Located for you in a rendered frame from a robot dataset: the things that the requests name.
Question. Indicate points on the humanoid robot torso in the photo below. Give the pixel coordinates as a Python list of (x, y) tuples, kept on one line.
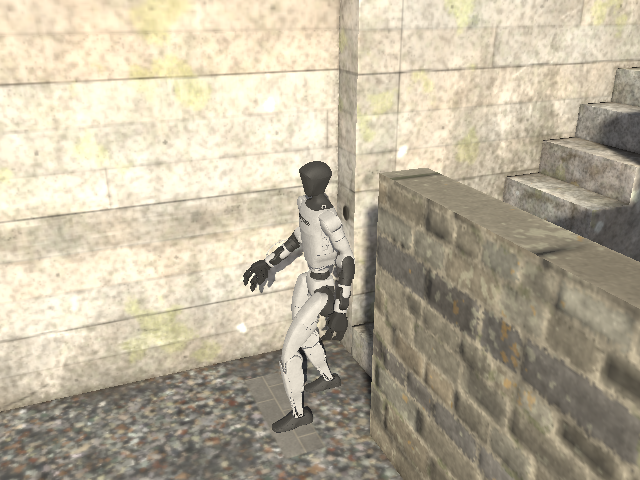
[(318, 249)]

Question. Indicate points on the robot right hand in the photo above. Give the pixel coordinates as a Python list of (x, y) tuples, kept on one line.
[(260, 268)]

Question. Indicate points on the right robot upper arm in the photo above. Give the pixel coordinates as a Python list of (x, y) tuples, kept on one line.
[(297, 232)]

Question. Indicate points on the robot left forearm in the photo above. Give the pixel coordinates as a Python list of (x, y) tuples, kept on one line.
[(343, 292)]

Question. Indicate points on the left robot upper arm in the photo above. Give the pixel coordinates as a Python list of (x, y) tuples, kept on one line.
[(332, 226)]

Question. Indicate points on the robot right forearm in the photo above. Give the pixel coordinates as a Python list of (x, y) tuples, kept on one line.
[(283, 251)]

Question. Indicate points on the robot left hand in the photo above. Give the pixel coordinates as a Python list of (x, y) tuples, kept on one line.
[(336, 322)]

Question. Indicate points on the humanoid robot head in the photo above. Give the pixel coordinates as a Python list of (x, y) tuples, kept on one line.
[(315, 177)]

